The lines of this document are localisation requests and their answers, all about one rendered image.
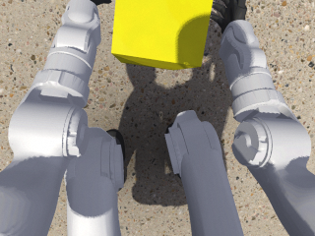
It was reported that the right robot forearm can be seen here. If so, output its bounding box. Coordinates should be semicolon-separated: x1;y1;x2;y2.
219;20;302;125

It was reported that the robot left shin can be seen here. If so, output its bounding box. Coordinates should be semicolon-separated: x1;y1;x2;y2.
64;127;113;186

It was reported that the left robot forearm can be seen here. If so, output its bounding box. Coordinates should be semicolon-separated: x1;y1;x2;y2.
8;0;101;149

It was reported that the robot shin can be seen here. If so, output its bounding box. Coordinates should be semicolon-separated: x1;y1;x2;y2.
171;110;222;156
64;127;113;186

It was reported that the left robot upper arm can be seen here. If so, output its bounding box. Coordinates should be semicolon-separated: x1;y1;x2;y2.
0;99;91;236

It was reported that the carton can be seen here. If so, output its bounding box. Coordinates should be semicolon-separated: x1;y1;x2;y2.
111;0;214;71

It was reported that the robot right shin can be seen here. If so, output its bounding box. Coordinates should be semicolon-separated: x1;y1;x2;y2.
171;110;222;156

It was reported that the right robot upper arm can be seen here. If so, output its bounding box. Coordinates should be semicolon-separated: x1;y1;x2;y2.
231;117;315;236

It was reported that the robot right hand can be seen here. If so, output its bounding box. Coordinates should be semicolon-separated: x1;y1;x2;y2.
210;0;247;34

